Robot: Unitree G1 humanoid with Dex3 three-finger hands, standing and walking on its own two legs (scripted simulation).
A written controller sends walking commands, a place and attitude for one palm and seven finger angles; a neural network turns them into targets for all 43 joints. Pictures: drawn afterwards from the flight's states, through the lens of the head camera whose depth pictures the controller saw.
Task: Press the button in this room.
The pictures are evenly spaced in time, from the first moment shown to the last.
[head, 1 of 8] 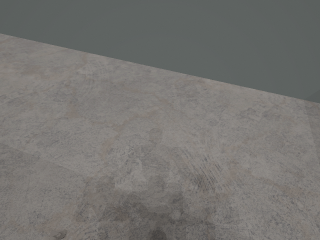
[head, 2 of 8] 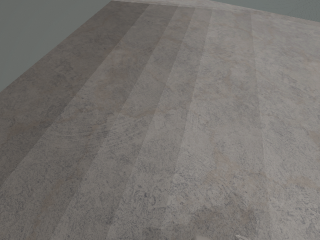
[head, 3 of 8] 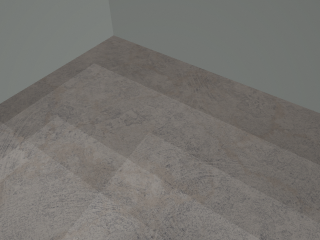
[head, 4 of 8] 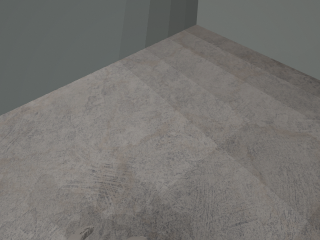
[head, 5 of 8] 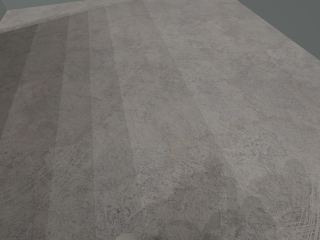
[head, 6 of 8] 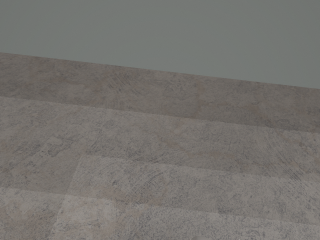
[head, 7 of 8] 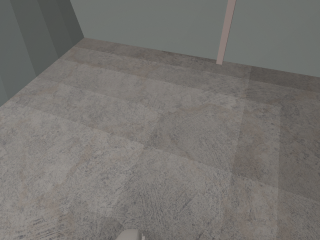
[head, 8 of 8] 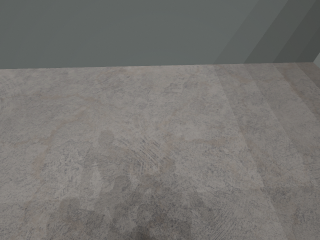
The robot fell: no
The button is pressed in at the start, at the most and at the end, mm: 0 0 0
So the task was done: no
